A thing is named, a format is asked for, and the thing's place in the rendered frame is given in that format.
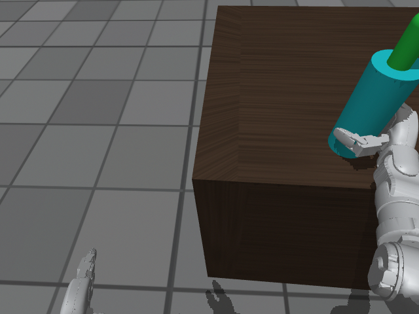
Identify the left robot hand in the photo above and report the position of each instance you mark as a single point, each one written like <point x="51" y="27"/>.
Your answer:
<point x="80" y="290"/>

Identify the right robot hand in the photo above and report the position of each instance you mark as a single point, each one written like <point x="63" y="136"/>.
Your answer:
<point x="402" y="129"/>

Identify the bottle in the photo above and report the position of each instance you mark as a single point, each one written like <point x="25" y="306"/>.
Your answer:
<point x="388" y="80"/>

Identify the right robot arm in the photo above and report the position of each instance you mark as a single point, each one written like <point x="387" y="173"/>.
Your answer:
<point x="394" y="272"/>

